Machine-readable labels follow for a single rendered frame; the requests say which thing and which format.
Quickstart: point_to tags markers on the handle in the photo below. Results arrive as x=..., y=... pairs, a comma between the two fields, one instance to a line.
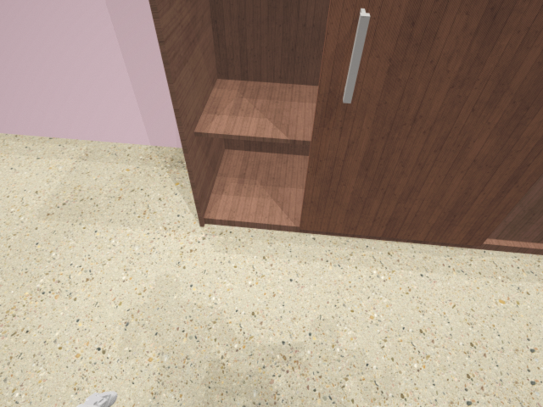
x=360, y=37

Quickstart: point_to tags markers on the wardrobe door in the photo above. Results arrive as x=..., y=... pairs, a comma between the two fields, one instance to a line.
x=525, y=222
x=444, y=132

